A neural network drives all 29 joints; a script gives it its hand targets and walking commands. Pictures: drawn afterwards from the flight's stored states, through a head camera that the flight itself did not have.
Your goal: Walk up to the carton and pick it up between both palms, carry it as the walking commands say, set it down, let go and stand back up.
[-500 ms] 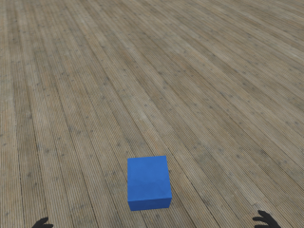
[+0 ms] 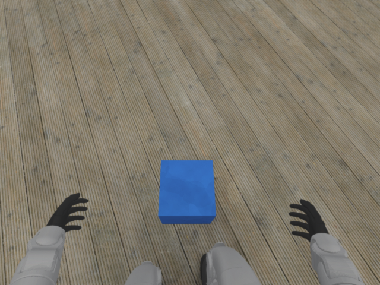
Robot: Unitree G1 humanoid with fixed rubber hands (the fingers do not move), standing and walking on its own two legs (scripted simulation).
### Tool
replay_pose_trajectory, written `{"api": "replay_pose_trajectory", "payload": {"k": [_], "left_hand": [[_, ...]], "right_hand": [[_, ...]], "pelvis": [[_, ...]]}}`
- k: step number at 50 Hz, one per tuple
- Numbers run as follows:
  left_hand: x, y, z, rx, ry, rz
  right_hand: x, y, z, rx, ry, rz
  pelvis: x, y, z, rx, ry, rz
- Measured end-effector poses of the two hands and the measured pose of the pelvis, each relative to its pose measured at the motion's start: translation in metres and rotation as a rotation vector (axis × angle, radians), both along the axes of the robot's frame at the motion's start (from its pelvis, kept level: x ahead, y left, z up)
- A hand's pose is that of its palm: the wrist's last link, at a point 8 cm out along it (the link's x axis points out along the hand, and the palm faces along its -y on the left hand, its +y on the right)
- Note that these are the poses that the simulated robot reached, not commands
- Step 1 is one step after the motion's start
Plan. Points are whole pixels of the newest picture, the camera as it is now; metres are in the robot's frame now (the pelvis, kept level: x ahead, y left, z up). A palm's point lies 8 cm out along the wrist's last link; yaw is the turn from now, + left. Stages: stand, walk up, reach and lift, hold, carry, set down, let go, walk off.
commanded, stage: reach and lift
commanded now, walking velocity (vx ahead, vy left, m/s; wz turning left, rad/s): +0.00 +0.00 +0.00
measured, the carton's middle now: (186, 193) +0.44 -0.03 -0.62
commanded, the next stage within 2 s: none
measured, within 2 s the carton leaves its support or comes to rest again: neither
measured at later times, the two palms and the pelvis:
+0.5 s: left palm (94, 181) +0.36 +0.22 -0.13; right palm (280, 188) +0.30 -0.26 -0.13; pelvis -0.08 +0.02 -0.05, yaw +0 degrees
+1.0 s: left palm (117, 154) +0.46 +0.18 -0.19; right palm (254, 156) +0.42 -0.23 -0.19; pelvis -0.06 +0.01 -0.08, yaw +1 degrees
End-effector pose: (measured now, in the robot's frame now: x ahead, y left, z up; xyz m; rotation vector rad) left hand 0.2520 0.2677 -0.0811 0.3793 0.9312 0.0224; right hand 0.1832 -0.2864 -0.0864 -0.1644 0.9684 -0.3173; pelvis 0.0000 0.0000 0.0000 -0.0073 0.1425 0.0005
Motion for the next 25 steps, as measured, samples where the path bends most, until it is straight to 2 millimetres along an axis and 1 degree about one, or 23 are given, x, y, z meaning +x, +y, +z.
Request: {"api": "replay_pose_trajectory", "payload": {"k": [6,14,20,25], "left_hand": [[0.021,-0.009,-0.015,-0.042,-0.044,0.020],[0.054,-0.025,-0.026,-0.098,-0.093,0.039],[0.085,-0.039,-0.034,-0.132,-0.120,0.050],[0.113,-0.052,-0.045,-0.160,-0.148,0.056]], "right_hand": [[0.022,0.014,-0.010,0.022,-0.048,0.018],[0.055,0.020,-0.022,0.039,-0.096,0.021],[0.088,0.022,-0.033,0.057,-0.129,0.019],[0.122,0.028,-0.047,0.082,-0.167,0.017]], "pelvis": [[-0.014,0.006,-0.011,0.001,0.089,0.003],[-0.046,0.017,-0.027,0.008,0.180,-0.002],[-0.068,0.022,-0.038,0.015,0.239,-0.006],[-0.079,0.022,-0.048,0.022,0.303,-0.009]]}}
